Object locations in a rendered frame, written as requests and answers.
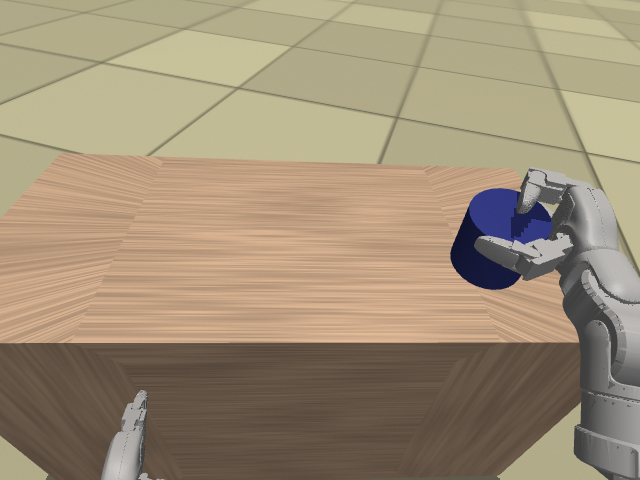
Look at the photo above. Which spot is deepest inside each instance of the can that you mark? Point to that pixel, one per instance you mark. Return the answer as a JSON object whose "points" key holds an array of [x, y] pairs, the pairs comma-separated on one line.
{"points": [[493, 213]]}

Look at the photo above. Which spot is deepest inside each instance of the right robot hand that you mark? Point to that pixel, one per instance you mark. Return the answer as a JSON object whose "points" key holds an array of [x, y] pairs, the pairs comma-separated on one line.
{"points": [[583, 221]]}

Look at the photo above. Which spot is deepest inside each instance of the left robot hand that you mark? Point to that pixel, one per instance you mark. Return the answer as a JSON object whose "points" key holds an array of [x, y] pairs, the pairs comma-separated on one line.
{"points": [[125, 456]]}

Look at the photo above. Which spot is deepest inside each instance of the right robot arm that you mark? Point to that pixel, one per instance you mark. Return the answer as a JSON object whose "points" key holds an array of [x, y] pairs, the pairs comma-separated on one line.
{"points": [[602, 299]]}

